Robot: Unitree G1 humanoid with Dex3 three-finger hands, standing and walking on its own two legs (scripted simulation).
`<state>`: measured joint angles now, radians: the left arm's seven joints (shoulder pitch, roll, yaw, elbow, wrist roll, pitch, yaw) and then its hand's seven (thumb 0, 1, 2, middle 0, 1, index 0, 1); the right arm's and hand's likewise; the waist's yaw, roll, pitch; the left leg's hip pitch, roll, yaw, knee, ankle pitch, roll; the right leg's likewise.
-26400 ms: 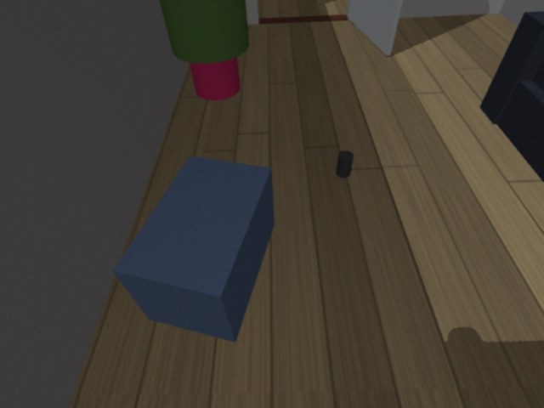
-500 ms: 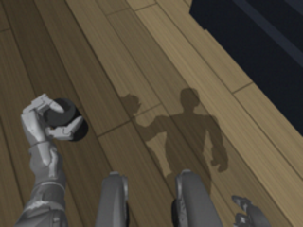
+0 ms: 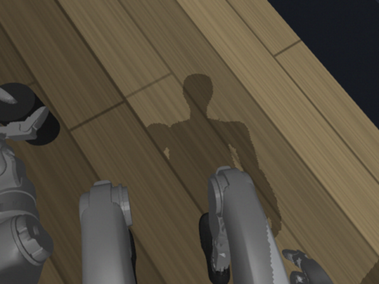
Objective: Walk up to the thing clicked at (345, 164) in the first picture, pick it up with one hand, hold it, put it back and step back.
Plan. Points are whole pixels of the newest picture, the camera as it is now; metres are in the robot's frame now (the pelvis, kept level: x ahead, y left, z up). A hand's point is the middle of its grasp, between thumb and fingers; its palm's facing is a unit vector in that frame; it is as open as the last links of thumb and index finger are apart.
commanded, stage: crouch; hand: left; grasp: from the side
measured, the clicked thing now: (28, 117) +0.47 +0.30 -0.10
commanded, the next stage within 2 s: lower in 0.72 s
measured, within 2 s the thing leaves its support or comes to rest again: neither
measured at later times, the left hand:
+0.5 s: hand (31, 118) +0.48 +0.31 -0.14, palm faces +0.43 -0.90 -0.05, open 7.0 cm
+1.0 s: hand (41, 124) +0.49 +0.31 -0.19, palm faces +0.43 -0.90 -0.05, open 6.7 cm
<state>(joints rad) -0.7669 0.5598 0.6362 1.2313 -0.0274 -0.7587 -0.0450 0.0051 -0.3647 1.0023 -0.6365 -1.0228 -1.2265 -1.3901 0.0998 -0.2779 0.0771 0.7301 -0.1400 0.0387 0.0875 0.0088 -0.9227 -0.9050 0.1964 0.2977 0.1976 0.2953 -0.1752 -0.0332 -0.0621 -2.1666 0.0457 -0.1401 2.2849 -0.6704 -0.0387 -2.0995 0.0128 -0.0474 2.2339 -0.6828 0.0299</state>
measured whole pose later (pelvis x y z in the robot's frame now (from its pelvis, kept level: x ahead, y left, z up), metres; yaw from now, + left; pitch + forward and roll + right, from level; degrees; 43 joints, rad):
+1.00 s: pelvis +0.00 +0.01 -0.07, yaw -7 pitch +22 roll -12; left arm -0.75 0.80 0.72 1.33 -0.04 -0.82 -0.05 0.00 -0.33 0.96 -0.62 -1.02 -1.27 -1.39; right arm -0.03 -0.36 0.31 0.63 -0.26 0.09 0.12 0.00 -0.91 -0.90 0.20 0.30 0.20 0.30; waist -0.25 -0.14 0.18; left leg -2.29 0.03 -0.29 2.58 -0.70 -0.03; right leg -2.16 0.06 -0.14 2.42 -0.67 0.07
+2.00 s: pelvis -0.01 +0.03 -0.08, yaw -11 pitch +14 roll -17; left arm -0.77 1.01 0.70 1.55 -0.03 -1.01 0.05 0.00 -0.36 0.99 -0.64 -1.02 -1.33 -1.48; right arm -0.17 -0.39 0.53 0.52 -0.35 0.11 0.11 0.00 -0.89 -0.89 0.20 0.30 0.20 0.30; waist -0.28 -0.27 0.32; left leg -2.24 0.05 -0.39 2.66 -0.72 -0.01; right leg -2.08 0.10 -0.21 2.41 -0.64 0.08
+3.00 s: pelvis -0.01 +0.03 -0.08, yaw -12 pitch +14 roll -18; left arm -0.77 1.02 0.69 1.53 -0.04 -1.02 0.05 -0.01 -0.56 0.18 -0.21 -0.22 -0.23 -0.22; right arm -0.18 -0.38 0.55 0.50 -0.35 0.13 0.11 0.00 -0.89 -0.89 0.20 0.30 0.20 0.30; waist -0.27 -0.29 0.32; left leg -2.23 0.05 -0.39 2.66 -0.72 0.00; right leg -2.07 0.10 -0.22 2.40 -0.63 0.08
